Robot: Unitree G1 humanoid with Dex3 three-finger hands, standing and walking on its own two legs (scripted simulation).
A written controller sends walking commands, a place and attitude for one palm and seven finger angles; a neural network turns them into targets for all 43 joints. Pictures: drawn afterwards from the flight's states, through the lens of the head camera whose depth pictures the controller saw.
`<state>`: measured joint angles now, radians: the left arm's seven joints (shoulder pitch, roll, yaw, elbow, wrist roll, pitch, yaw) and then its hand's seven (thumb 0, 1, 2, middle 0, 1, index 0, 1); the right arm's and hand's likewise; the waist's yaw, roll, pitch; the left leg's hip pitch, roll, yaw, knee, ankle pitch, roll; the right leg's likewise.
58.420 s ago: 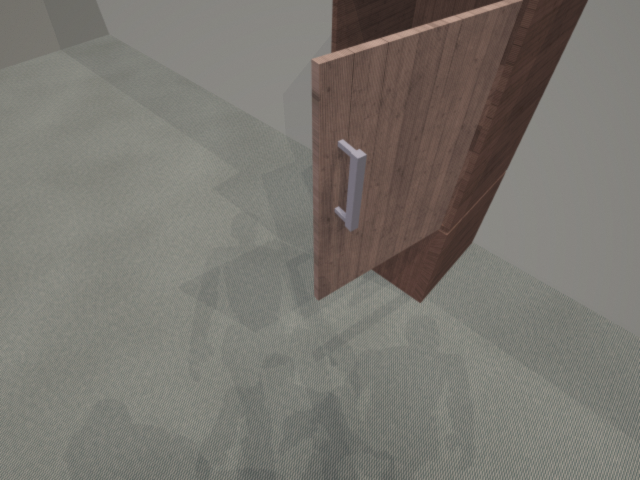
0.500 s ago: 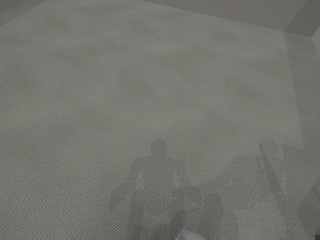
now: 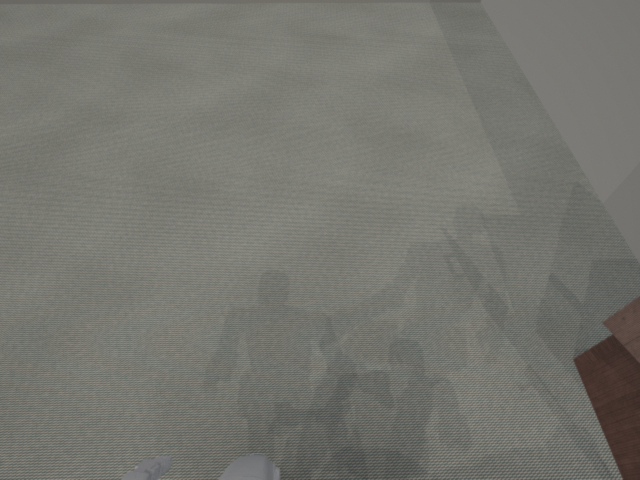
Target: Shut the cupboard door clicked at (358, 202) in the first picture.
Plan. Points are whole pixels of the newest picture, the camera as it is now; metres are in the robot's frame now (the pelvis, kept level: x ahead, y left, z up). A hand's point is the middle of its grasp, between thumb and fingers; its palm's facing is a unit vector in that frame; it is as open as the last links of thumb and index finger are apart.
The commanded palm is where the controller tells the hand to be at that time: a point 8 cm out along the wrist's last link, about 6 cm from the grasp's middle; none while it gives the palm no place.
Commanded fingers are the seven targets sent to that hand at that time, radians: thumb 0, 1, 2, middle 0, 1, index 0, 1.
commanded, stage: turn to face it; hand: left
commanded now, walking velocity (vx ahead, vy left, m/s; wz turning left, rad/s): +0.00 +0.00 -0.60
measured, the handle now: out of the picture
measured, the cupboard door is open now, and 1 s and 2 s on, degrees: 23 23 23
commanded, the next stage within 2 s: take the last steps up to it in 1.72 s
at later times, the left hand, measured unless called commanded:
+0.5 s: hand (210, 449) +0.17 +0.17 -0.16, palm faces -0.30 -0.91 -0.28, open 7.4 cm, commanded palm none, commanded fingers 0.00 0.90 0.90 -0.20 -0.30 -0.20 -0.30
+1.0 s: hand (233, 401) +0.24 +0.15 -0.16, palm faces -0.54 -0.81 -0.20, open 7.4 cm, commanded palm none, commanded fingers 0.00 0.90 0.90 -0.20 -0.30 -0.20 -0.30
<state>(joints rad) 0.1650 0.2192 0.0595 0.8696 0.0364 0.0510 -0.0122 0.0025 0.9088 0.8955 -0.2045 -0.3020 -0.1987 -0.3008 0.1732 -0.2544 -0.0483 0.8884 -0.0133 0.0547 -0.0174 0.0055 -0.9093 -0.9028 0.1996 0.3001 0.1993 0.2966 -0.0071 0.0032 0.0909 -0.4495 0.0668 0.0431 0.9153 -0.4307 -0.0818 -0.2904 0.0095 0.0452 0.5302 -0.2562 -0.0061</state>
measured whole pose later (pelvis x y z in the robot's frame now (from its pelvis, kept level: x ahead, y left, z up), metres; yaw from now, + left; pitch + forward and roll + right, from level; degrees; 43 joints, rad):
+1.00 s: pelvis +0.04 +0.03 +0.01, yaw -36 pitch +0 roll -3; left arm 0.15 0.28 0.10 0.88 0.03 0.09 -0.04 0.01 0.91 0.90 -0.20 -0.30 -0.19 -0.30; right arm 0.22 -0.20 -0.01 0.88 -0.03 0.01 -0.03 0.00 -0.90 -0.90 0.20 0.30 0.20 0.30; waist 0.01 -0.02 0.09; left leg -0.24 0.13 0.17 0.50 -0.26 0.01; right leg -0.46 -0.02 -0.02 1.04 -0.45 0.06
